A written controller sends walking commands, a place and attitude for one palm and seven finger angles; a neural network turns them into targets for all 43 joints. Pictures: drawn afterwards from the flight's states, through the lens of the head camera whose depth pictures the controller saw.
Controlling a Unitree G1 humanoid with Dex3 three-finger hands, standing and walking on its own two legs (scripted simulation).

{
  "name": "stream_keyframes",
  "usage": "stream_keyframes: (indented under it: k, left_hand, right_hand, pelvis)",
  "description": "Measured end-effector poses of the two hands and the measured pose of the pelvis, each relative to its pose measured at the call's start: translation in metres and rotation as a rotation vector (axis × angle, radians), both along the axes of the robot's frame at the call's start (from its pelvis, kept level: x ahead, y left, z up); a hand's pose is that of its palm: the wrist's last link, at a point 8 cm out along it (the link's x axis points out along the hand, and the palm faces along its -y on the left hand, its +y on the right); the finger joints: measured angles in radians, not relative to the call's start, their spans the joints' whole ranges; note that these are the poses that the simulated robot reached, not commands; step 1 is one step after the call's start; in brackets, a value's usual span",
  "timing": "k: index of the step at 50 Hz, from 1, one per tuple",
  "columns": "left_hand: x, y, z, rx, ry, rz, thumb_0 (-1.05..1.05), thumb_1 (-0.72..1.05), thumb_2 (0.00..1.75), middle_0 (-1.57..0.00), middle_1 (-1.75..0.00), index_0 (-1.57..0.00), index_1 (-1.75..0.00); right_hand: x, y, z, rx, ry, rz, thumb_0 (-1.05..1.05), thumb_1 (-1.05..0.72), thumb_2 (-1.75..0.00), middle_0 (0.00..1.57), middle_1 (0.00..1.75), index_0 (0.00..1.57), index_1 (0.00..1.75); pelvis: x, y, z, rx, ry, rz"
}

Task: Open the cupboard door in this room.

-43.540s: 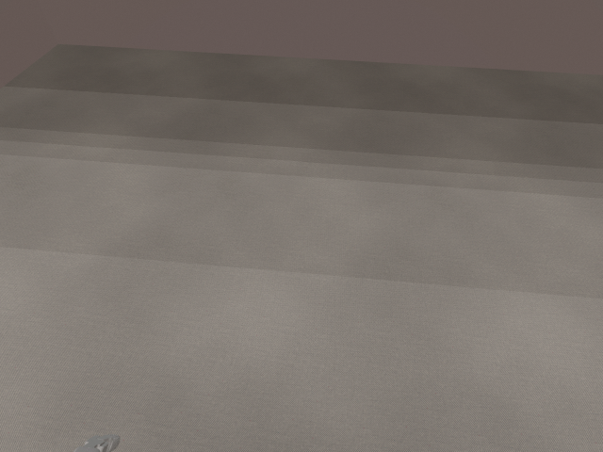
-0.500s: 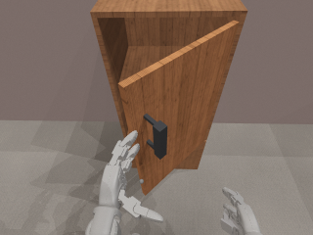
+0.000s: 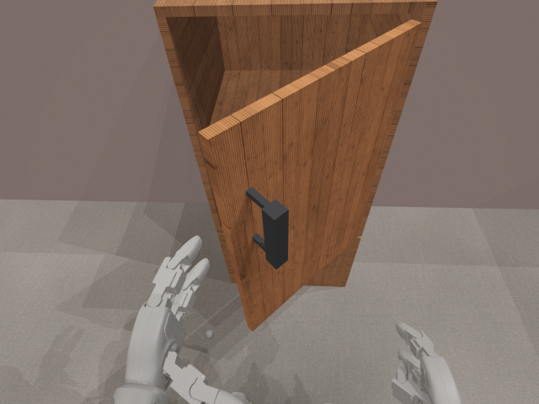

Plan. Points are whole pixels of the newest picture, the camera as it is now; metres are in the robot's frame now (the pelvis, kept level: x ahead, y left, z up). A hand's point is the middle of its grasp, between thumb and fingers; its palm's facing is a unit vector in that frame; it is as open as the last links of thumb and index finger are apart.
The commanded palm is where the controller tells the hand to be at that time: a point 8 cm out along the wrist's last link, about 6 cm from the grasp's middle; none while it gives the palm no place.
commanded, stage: draw the hand back to the body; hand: left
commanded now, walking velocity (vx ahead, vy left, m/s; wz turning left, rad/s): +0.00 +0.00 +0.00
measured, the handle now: (266, 228) +0.35 +0.03 +0.09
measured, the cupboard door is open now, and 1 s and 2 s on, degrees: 45 45 45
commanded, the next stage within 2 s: step back with the hand held close in 1.54 s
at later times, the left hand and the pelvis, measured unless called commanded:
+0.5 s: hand (131, 320) +0.19 +0.16 +0.14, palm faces +0.01 -0.99 -0.10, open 16.1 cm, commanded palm +0.16 +0.22 +0.16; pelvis +0.01 +0.01 +0.02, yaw +0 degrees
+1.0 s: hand (12, 276) +0.21 +0.26 +0.20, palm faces +0.32 -0.87 -0.38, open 11.0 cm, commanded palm +0.16 +0.31 +0.22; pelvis +0.02 +0.04 +0.06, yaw -1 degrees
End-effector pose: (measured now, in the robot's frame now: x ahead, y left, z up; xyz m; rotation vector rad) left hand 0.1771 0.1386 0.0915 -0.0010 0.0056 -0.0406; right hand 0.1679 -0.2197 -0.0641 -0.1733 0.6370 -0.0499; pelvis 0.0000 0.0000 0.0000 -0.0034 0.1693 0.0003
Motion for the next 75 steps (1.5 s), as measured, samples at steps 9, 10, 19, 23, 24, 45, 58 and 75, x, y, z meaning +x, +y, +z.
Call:
stream_keyframes:
  k: [9, 10, 19, 23, 24, 45, 58, 75]
  left_hand:
    - [0.003, 0.023, 0.023, 0.047, -0.023, 0.024, -0.01, -0.50, 0.30, -0.15, -0.30, -0.15, -0.30]
    - [0.002, 0.027, 0.025, 0.047, -0.021, 0.030, -0.01, -0.50, 0.30, -0.15, -0.30, -0.15, -0.30]
    - [-0.006, 0.053, 0.042, 0.053, -0.020, 0.030, -0.01, -0.50, 0.30, -0.15, -0.30, -0.15, -0.30]
    - [-0.007, 0.065, 0.050, 0.060, -0.030, 0.036, -0.01, -0.49, 0.31, -0.15, -0.30, -0.15, -0.30]
    - [-0.007, 0.068, 0.052, 0.063, -0.033, 0.037, -0.01, -0.47, 0.31, -0.15, -0.30, -0.15, -0.30]
    - [-0.007, 0.144, 0.110, 0.378, -0.059, 0.314, -0.01, 0.14, 0.58, -0.18, -0.30, -0.18, -0.30]
    - [-0.005, 0.185, 0.145, 0.454, -0.149, 0.437, 0.00, 0.59, 0.77, -0.20, -0.30, -0.20, -0.30]
    - [-0.008, 0.176, 0.144, 0.439, -0.138, 0.445, 0.01, 0.87, 0.89, -0.21, -0.30, -0.21, -0.30]
  right_hand:
    - [-0.003, 0.004, 0.007, 0.024, -0.012, -0.025, 0.02, -0.91, -0.90, 0.20, 0.30, 0.20, 0.30]
    - [-0.003, 0.004, 0.009, 0.023, -0.014, -0.026, 0.02, -0.91, -0.90, 0.20, 0.30, 0.20, 0.30]
    - [0.006, 0.004, 0.026, -0.009, -0.066, -0.024, 0.02, -0.91, -0.90, 0.21, 0.30, 0.20, 0.30]
    - [0.012, 0.007, 0.032, -0.014, -0.090, -0.021, 0.02, -0.91, -0.90, 0.20, 0.30, 0.20, 0.30]
    - [0.013, 0.008, 0.034, -0.014, -0.095, -0.020, 0.02, -0.91, -0.90, 0.20, 0.30, 0.20, 0.30]
    - [0.016, 0.042, 0.048, -0.031, -0.004, -0.009, 0.02, -0.90, -0.90, 0.21, 0.30, 0.20, 0.30]
    - [0.025, 0.038, 0.059, -0.044, 0.002, -0.012, 0.02, -0.90, -0.90, 0.21, 0.30, 0.20, 0.30]
    - [0.019, 0.024, 0.057, -0.046, 0.029, -0.021, 0.02, -0.91, -0.90, 0.21, 0.30, 0.20, 0.30]
  pelvis:
    - [0.002, -0.001, 0.009, 0.001, -0.028, -0.009]
    - [0.002, -0.001, 0.010, 0.000, -0.033, -0.008]
    - [0.005, 0.005, 0.019, -0.013, -0.062, 0.000]
    - [0.006, 0.009, 0.022, -0.016, -0.073, 0.003]
    - [0.006, 0.010, 0.022, -0.017, -0.076, 0.003]
    - [0.017, 0.033, 0.057, -0.015, -0.187, -0.017]
    - [0.020, 0.036, 0.065, -0.015, -0.216, -0.026]
    - [0.018, 0.026, 0.068, -0.012, -0.231, -0.025]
